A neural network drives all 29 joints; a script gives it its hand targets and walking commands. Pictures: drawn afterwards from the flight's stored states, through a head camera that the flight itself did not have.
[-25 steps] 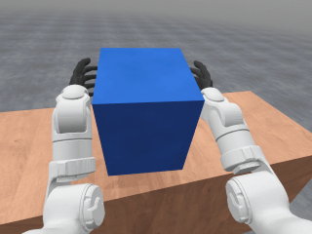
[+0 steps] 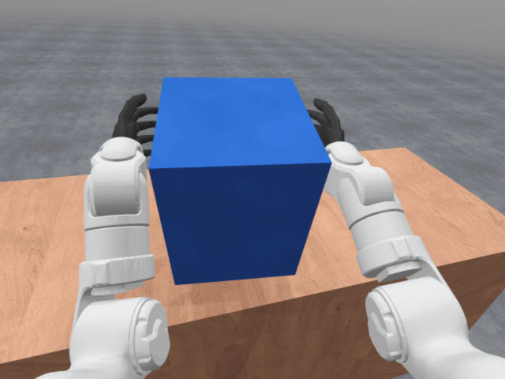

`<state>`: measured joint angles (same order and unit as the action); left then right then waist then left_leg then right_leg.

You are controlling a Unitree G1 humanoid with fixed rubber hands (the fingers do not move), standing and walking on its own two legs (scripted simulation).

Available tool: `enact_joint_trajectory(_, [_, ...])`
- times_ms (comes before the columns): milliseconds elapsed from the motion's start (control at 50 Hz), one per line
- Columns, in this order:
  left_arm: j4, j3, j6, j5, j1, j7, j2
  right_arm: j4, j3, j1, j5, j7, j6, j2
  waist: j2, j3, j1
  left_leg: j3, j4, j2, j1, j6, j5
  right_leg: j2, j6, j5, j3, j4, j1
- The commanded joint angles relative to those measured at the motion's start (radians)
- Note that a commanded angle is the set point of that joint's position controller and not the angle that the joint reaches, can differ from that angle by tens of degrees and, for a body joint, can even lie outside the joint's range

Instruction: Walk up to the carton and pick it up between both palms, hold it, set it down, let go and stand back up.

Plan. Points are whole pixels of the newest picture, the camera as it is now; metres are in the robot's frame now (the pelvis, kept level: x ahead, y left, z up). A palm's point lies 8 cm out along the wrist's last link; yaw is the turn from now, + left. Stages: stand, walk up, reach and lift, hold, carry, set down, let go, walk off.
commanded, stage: hold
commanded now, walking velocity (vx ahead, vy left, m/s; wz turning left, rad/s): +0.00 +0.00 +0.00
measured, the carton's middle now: (233, 181) +0.38 +0.01 +0.20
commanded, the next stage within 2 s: none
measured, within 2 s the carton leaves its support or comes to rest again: neither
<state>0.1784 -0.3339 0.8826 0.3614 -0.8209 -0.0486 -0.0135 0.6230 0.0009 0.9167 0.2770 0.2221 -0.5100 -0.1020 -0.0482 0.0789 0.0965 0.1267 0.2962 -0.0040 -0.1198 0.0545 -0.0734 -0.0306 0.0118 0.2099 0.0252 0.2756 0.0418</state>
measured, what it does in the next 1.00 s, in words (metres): stands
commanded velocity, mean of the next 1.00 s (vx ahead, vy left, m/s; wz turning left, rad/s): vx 0.00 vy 0.00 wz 0.00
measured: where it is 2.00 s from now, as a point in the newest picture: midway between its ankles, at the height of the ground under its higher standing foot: outside the picture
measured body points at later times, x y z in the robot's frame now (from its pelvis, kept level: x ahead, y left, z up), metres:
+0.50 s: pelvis +0.00 +0.00 +0.00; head -0.07 +0.03 +0.44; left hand +0.38 +0.16 +0.27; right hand +0.38 -0.14 +0.27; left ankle +0.07 +0.08 -0.75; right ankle -0.03 -0.10 -0.75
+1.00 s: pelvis +0.00 +0.00 +0.00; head -0.07 +0.03 +0.44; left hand +0.37 +0.17 +0.26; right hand +0.39 -0.13 +0.26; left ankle +0.07 +0.08 -0.75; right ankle -0.03 -0.10 -0.75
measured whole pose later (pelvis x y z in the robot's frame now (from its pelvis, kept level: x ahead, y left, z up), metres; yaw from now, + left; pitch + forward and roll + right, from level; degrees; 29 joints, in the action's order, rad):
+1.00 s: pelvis +0.00 +0.00 +0.00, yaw +0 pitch -7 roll -1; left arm 0.15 -0.36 0.88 0.38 -0.80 -0.06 0.01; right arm 0.62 0.01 0.91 0.28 0.22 -0.50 -0.09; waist -0.05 0.07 0.09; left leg 0.12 0.30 0.00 -0.11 0.05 -0.07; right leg -0.03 0.02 0.21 0.03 0.27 0.05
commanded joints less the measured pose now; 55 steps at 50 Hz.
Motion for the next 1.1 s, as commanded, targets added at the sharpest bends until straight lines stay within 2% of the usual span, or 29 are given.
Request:
enact_joint_trajectory(0, [-0.063, 0.421, -0.051, -0.203, -0.620, -0.149, 0.496, -0.261, 0.242, 0.745, 0.104, -0.088, 0.049, 0.543, 0.066, 0.289, 0.006, -0.093, 0.012, -0.021, 0.376, -0.034, 0.061, -0.013, -0.069, -0.124, 0.001, -0.069, -0.214])
enact_joint_trajectory(640, [-0.064, 0.421, -0.050, -0.202, -0.619, -0.149, 0.496, -0.261, 0.242, 0.745, 0.104, -0.088, 0.050, 0.543, 0.066, 0.288, 0.006, -0.093, 0.011, -0.021, 0.376, -0.034, 0.061, -0.013, -0.069, -0.124, 0.001, -0.068, -0.212])
enact_joint_trajectory(660, [-0.025, 0.359, -0.044, -0.159, -0.589, -0.148, 0.485, -0.211, 0.238, 0.733, 0.107, -0.092, 0.039, 0.531, 0.072, 0.232, -0.012, -0.088, -0.003, -0.015, 0.367, -0.039, 0.022, -0.013, -0.061, -0.095, 0.008, -0.078, -0.217])
enact_joint_trajectory(680, [-0.037, 0.356, -0.044, -0.155, -0.585, -0.151, 0.489, -0.216, 0.243, 0.732, 0.110, -0.097, 0.041, 0.532, 0.070, 0.243, -0.014, -0.088, -0.006, -0.016, 0.363, -0.041, 0.021, -0.017, -0.062, -0.094, 0.010, -0.076, -0.204])
enact_joint_trajectory(780, [-0.096, 0.390, -0.051, -0.173, -0.601, -0.151, 0.497, -0.277, 0.264, 0.740, 0.127, -0.091, 0.052, 0.555, 0.061, 0.303, -0.002, -0.088, 0.021, -0.011, 0.400, -0.049, 0.094, -0.021, -0.068, -0.173, 0.010, -0.066, -0.191])
enact_joint_trajectory(920, [-0.083, 0.406, -0.054, -0.177, -0.603, -0.149, 0.500, -0.262, 0.245, 0.725, 0.105, -0.090, 0.051, 0.552, 0.076, 0.271, 0.007, -0.091, 0.005, -0.016, 0.376, -0.048, 0.031, -0.017, -0.063, -0.109, 0.013, -0.072, -0.210])
enact_joint_trajectory(1080, [-0.073, 0.393, -0.052, -0.171, -0.593, -0.153, 0.494, -0.260, 0.251, 0.728, 0.105, -0.087, 0.050, 0.556, 0.064, 0.273, 0.000, -0.088, 0.007, -0.011, 0.371, -0.045, 0.046, -0.015, -0.067, -0.129, 0.012, -0.070, -0.196])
